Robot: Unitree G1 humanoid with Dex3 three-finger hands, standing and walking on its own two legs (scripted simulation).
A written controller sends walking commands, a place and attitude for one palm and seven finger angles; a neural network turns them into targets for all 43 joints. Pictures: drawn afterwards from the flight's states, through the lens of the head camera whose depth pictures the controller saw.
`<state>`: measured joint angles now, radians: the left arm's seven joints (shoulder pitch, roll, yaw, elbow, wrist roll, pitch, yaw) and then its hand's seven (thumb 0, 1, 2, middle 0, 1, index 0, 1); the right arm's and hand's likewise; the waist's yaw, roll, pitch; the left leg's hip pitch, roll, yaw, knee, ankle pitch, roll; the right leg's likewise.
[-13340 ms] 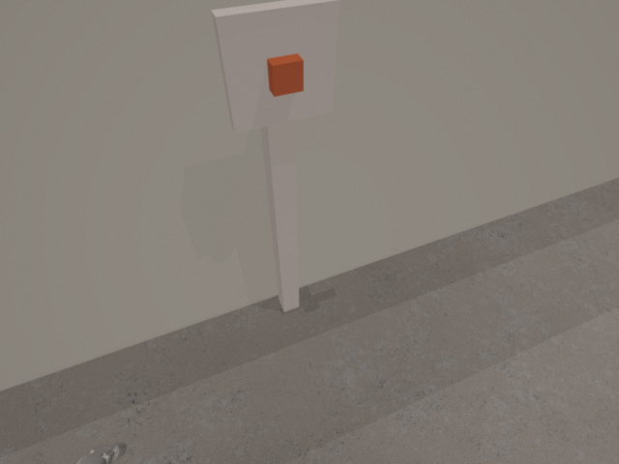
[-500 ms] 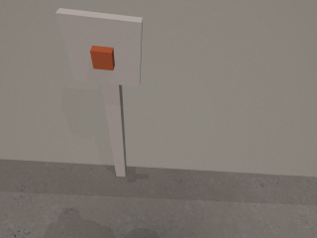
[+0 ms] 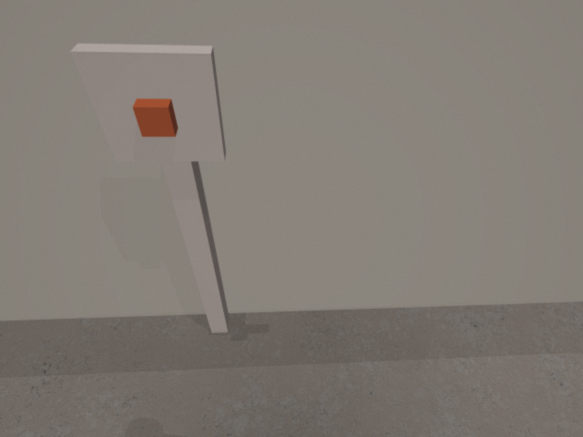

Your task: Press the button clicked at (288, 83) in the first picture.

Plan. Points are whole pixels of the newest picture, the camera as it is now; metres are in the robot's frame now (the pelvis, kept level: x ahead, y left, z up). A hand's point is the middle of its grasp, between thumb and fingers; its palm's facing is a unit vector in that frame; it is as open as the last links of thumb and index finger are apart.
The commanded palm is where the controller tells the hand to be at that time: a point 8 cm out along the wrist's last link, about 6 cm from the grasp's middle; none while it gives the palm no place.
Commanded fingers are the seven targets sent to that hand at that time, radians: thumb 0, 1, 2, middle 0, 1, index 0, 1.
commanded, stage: come to a stop and stand still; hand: left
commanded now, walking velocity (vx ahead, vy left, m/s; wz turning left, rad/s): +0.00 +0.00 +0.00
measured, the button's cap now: (156, 117) +0.57 +0.25 +0.15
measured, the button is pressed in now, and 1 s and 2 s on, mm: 0 0 0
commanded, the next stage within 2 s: look again from close up in 0.32 s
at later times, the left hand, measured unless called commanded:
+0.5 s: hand out of the picture -0.05 +0.12 -0.18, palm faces +0.05 -0.99 -0.14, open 7.4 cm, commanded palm none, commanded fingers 0.00 0.90 0.90 -0.20 -0.30 -0.20 -0.30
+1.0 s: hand out of the picture +0.00 +0.18 -0.17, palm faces +0.03 -0.98 -0.21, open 7.4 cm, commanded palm none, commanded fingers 0.00 0.90 0.90 -0.20 -0.30 -0.20 -0.30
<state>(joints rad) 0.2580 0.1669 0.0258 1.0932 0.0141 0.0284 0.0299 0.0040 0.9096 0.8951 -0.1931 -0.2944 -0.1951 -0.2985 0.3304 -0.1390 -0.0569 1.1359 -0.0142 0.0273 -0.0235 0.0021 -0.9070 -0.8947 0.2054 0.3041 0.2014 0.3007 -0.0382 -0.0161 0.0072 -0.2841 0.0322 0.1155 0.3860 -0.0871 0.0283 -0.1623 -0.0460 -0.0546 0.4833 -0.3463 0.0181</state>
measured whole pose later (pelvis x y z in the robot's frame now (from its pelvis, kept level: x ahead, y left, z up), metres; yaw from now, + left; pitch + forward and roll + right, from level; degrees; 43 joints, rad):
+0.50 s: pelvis -0.02 -0.02 +0.00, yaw +1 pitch -1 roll -2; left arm 0.32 0.08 -0.01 1.14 0.01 -0.03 0.05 0.01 0.91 0.89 -0.20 -0.30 -0.20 -0.30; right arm 0.29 -0.13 -0.01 1.12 -0.01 0.01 -0.03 0.02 -0.93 -0.89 0.20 0.30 0.20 0.30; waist 0.00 0.04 0.03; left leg -0.26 0.07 0.02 0.55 -0.30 -0.02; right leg -0.20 0.01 -0.09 0.45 -0.24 -0.02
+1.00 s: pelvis -0.01 +0.01 +0.00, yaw +0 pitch -1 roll +0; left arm 0.28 0.17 -0.01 1.08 0.01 -0.01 0.03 0.00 0.91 0.89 -0.19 -0.29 -0.20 -0.30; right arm 0.30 -0.16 0.02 1.08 -0.01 -0.02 -0.02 0.01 -0.92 -0.89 0.20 0.30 0.20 0.30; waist 0.00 0.01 0.02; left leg -0.20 -0.01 0.06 0.48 -0.27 0.03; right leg -0.20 -0.06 -0.05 0.48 -0.27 0.03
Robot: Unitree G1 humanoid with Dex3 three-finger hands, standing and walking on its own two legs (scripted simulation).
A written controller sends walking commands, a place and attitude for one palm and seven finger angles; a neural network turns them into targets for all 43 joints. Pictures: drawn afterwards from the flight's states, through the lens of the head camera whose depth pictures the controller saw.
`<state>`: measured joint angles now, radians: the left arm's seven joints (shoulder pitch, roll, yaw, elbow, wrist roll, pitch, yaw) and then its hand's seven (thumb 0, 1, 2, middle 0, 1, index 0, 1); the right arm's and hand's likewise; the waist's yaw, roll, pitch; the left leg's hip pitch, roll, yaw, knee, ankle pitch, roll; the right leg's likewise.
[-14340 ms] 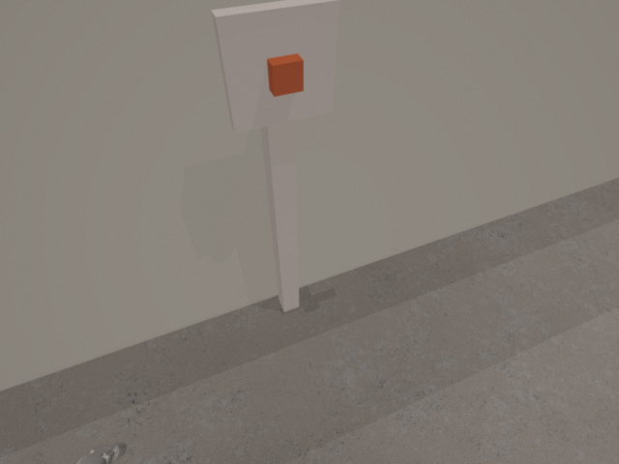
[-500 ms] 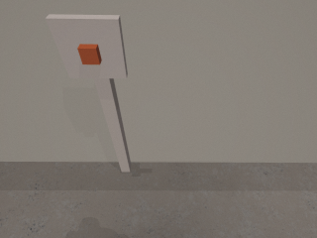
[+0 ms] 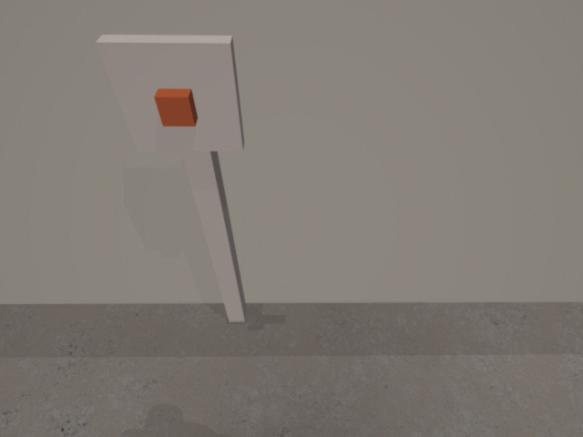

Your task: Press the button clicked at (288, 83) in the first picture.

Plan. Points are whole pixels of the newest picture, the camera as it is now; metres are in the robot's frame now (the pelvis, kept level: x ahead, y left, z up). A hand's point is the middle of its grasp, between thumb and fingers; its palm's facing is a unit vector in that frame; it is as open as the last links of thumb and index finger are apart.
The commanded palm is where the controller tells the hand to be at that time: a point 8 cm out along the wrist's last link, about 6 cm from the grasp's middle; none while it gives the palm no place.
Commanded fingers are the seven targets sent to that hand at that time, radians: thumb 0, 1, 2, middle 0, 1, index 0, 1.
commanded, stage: shuffle to correct the standing spot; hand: left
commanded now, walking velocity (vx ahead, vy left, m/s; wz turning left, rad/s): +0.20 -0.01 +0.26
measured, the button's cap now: (177, 106) +0.59 +0.24 +0.15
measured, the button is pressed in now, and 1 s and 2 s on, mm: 0 0 0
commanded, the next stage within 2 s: come to a stop and stand still in 0.40 s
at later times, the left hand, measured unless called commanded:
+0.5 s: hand out of the picture +0.05 +0.17 -0.19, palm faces +0.07 -0.98 -0.16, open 7.4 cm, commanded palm none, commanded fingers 0.00 0.90 0.90 -0.20 -0.30 -0.20 -0.30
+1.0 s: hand (201, 408) +0.20 +0.17 -0.17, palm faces +0.11 -0.97 -0.22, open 7.4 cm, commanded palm none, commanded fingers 0.00 0.90 0.90 -0.20 -0.30 -0.20 -0.30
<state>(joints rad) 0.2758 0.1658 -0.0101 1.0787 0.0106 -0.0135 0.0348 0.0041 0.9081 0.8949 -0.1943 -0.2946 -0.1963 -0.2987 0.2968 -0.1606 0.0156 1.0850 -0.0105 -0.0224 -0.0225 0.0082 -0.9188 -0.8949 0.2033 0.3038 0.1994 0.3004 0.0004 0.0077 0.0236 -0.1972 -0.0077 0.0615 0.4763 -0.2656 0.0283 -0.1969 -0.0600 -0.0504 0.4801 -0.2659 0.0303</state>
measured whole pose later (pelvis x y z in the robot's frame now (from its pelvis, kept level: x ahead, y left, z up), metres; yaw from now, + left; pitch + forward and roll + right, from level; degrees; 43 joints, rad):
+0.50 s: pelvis +0.08 +0.01 -0.01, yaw +3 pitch +0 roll -1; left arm 0.32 0.16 0.03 1.12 0.02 0.00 0.01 0.01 0.91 0.89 -0.20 -0.29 -0.20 -0.30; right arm 0.33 -0.13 0.00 1.07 -0.03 -0.08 -0.04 0.00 -0.91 -0.89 0.20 0.30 0.20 0.30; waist -0.01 -0.02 0.05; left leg -0.13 0.00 0.07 0.52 -0.40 0.05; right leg -0.42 -0.05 -0.08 1.12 -0.49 -0.03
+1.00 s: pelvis +0.11 -0.02 -0.01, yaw +5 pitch -1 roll +2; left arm 0.14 0.17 0.03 0.93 0.03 0.03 0.03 0.00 0.91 0.89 -0.20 -0.30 -0.20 -0.30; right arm 0.20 -0.20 -0.05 0.98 -0.01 0.04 -0.01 0.00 -0.91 -0.90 0.20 0.30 0.20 0.30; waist 0.00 -0.03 0.07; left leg -0.38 0.01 0.03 0.92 -0.47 -0.02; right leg -0.41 -0.06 -0.10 0.52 -0.09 -0.05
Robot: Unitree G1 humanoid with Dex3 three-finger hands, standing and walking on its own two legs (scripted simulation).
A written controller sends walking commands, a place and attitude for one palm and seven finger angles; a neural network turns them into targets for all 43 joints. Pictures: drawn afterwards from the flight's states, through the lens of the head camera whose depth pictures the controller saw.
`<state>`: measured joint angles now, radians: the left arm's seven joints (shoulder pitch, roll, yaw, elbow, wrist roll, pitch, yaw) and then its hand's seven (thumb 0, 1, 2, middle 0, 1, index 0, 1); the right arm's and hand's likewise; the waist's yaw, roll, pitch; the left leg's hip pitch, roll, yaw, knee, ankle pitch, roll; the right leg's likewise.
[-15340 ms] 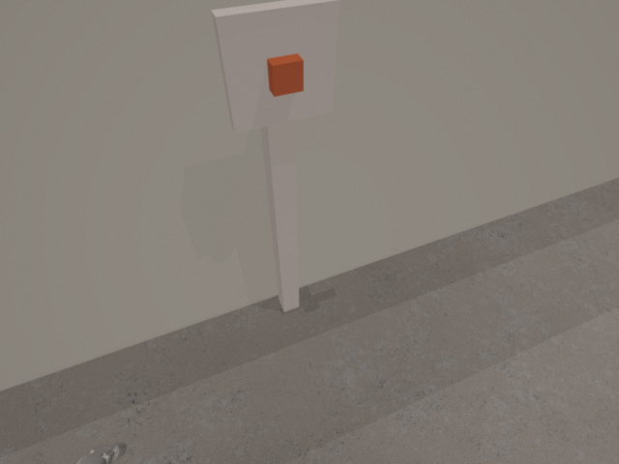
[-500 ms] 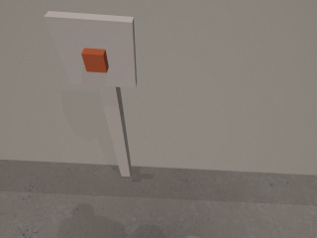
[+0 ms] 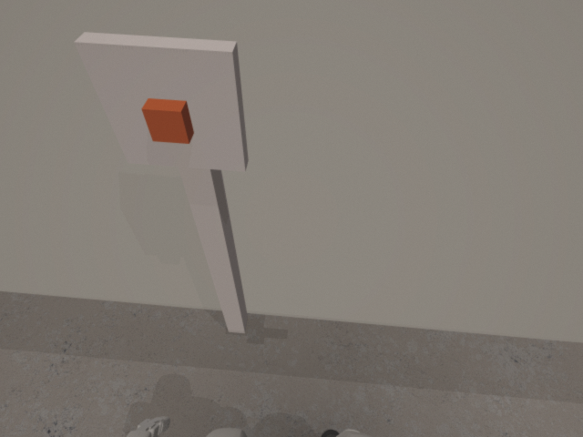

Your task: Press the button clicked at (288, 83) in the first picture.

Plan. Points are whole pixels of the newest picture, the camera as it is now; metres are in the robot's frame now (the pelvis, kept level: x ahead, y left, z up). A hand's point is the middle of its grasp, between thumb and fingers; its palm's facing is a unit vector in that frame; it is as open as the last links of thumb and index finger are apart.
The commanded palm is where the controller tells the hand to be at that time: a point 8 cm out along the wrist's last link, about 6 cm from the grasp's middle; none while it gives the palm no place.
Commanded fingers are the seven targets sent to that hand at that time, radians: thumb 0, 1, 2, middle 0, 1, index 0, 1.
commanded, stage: come to a stop and stand still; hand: left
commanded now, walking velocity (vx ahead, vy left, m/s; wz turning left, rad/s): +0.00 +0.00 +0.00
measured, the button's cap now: (169, 120) +0.50 +0.22 +0.16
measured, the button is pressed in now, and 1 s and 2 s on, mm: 0 0 0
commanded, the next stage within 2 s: look again from close up in 0.76 s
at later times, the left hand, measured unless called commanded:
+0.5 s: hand out of the picture -0.08 +0.18 -0.16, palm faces +0.02 -0.98 -0.17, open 7.4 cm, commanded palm none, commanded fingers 0.00 0.90 0.90 -0.20 -0.30 -0.20 -0.30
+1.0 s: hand out of the picture -0.06 +0.19 -0.17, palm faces +0.01 -0.98 -0.19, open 7.4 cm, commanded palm none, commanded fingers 0.00 0.90 0.90 -0.20 -0.30 -0.20 -0.30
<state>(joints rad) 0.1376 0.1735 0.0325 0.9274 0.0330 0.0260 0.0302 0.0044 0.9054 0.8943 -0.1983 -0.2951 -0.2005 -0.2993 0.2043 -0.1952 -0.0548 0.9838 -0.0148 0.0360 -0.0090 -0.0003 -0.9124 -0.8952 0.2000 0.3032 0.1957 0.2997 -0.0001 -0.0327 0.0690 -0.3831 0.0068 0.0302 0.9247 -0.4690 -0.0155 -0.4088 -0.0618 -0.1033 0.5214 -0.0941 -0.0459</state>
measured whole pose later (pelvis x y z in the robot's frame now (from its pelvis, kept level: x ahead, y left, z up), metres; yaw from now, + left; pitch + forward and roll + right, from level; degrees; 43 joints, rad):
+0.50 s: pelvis -0.04 +0.03 +0.01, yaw -1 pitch -1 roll +0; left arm 0.36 0.11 -0.02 1.12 0.01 -0.01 0.04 0.01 0.91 0.89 -0.19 -0.29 -0.20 -0.30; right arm 0.30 -0.14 0.00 1.10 0.00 0.00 -0.03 0.01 -0.93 -0.89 0.20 0.30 0.20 0.30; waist 0.00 0.02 0.03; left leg -0.24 -0.02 0.08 0.43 -0.18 0.04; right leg -0.17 -0.01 -0.01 0.46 -0.28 0.00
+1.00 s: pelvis -0.06 +0.02 +0.00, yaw +1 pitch -1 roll -1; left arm 0.34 0.15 -0.01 1.04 0.02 -0.01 0.04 0.01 0.91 0.89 -0.20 -0.30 -0.20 -0.30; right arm 0.34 -0.17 -0.02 1.04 -0.02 0.01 -0.02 0.00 -0.91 -0.89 0.20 0.30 0.20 0.30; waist -0.03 0.02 0.01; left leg -0.33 0.01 0.04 0.56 -0.22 0.03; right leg -0.22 0.01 -0.05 0.53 -0.30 -0.02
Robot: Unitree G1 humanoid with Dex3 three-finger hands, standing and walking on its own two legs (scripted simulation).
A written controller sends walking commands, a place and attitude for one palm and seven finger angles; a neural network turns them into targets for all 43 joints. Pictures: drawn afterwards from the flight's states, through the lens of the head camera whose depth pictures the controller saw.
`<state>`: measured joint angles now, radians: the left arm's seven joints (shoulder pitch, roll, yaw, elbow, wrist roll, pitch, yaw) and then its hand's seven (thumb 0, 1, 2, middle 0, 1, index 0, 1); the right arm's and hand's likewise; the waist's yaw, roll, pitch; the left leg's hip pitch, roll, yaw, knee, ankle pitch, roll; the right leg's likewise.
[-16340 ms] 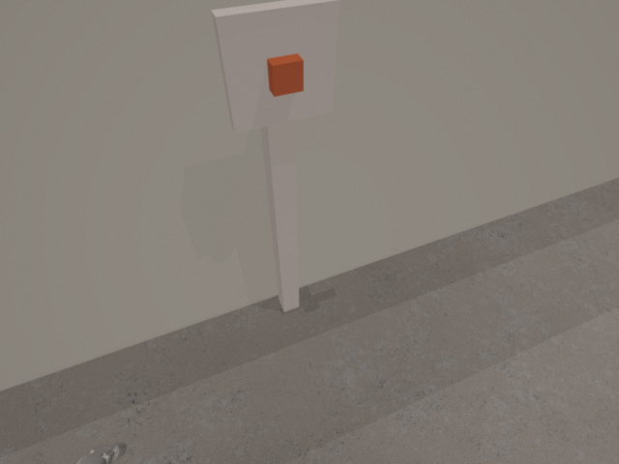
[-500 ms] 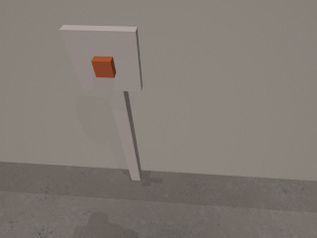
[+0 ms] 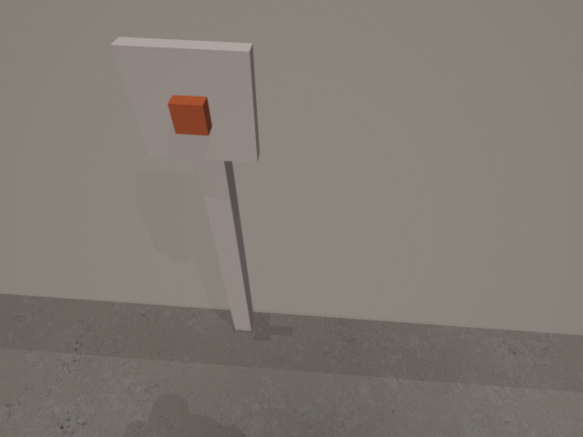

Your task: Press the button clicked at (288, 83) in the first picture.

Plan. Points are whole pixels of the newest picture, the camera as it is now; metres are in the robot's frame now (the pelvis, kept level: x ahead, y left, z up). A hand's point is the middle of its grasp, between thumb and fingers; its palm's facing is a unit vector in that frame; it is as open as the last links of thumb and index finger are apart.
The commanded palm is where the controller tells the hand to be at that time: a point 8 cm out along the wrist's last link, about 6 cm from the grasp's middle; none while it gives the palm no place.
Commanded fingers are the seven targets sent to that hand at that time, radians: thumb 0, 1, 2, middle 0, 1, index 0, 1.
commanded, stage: look again from close up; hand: left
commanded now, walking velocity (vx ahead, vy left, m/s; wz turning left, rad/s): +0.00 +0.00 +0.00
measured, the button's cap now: (191, 114) +0.57 +0.19 +0.15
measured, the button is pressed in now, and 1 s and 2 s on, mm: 0 0 0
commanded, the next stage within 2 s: shuffle to correct the standing spot in 0.40 s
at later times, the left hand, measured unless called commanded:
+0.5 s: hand out of the picture +0.11 +0.28 -0.14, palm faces -0.02 -0.93 -0.35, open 7.4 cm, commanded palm none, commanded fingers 0.00 0.90 0.90 -0.20 -0.30 -0.20 -0.30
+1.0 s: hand out of the picture +0.00 +0.17 -0.18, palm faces +0.00 -0.99 -0.13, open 7.4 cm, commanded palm none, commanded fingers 0.00 0.90 0.90 -0.20 -0.30 -0.20 -0.30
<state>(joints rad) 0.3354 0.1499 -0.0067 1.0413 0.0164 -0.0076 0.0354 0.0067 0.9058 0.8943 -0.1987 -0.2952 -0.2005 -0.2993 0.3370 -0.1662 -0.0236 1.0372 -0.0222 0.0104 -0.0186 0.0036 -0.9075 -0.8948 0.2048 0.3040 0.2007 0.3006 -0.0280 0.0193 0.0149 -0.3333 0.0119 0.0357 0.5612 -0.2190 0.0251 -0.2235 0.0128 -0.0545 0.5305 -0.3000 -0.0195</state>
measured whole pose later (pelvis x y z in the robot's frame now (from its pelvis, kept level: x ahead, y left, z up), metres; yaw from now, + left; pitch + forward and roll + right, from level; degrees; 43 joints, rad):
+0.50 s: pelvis +0.01 +0.03 +0.01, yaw -1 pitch -2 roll +0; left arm 0.15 0.35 0.00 1.00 0.02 -0.01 0.01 0.01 0.91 0.89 -0.20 -0.29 -0.20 -0.30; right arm 0.11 -0.34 -0.01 1.01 -0.01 -0.02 0.00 0.00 -0.91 -0.89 0.21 0.30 0.20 0.30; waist 0.00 0.01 0.00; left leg -0.23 -0.04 0.07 0.41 -0.16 0.07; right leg -0.14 -0.03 -0.02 0.42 -0.25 0.03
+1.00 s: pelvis +0.07 +0.02 +0.00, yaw -3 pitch -1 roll -1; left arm 0.43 0.12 -0.02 1.15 0.01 -0.01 0.04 0.01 0.91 0.89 -0.20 -0.30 -0.20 -0.30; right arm 0.29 -0.14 0.00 1.16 0.00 -0.01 -0.03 0.00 -0.91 -0.89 0.20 0.30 0.20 0.30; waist 0.00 -0.02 0.04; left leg -0.21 0.00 0.09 0.59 -0.36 0.05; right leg -0.11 0.00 0.00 0.53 -0.40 0.01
